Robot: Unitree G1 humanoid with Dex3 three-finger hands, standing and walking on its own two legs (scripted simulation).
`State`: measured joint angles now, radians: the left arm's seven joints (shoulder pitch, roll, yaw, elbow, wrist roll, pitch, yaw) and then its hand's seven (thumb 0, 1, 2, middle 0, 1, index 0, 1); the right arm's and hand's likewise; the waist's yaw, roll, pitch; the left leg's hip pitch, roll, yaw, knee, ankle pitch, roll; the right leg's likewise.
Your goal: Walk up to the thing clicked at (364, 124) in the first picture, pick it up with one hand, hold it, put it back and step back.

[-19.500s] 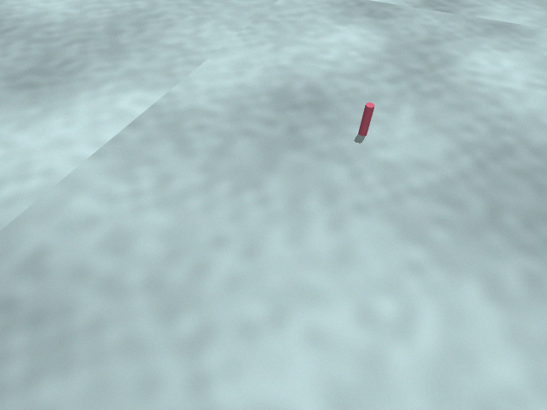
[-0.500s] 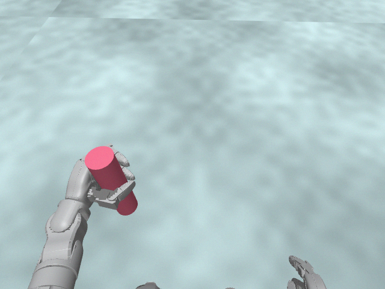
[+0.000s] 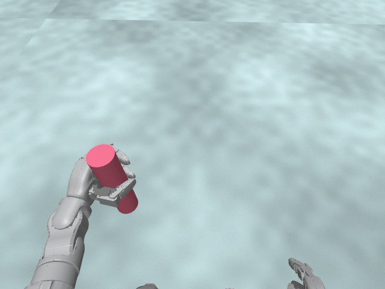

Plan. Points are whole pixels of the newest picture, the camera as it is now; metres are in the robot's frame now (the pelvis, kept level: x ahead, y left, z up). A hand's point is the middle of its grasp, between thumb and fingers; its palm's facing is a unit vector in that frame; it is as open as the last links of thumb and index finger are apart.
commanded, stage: hold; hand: left
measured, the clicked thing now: (116, 183) +0.33 +0.16 +0.02
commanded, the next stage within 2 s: crouch in 1.40 s
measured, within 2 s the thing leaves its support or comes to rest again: neither
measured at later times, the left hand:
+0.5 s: hand (115, 181) +0.32 +0.16 +0.04, palm faces -0.13 -0.99 +0.01, open 7.2 cm
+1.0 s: hand (116, 184) +0.31 +0.16 +0.04, palm faces -0.14 -0.99 +0.00, open 7.2 cm
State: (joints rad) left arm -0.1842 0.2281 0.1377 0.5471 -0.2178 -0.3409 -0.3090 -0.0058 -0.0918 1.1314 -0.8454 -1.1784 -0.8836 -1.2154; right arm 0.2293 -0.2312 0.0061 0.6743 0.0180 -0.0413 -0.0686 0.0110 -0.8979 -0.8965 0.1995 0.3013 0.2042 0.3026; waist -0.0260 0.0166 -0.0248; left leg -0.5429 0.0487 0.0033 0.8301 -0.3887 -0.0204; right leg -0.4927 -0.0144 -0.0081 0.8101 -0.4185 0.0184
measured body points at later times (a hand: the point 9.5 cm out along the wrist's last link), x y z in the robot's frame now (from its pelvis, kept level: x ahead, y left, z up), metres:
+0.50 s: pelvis +0.00 +0.00 +0.00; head +0.03 +0.00 +0.45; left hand +0.32 +0.21 +0.05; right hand +0.13 -0.25 -0.11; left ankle +0.02 +0.13 -0.70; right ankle +0.00 -0.13 -0.70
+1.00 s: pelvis +0.00 +0.00 +0.00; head +0.04 +0.00 +0.45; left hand +0.32 +0.21 +0.04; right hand +0.13 -0.25 -0.11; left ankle +0.02 +0.13 -0.70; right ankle +0.00 -0.13 -0.70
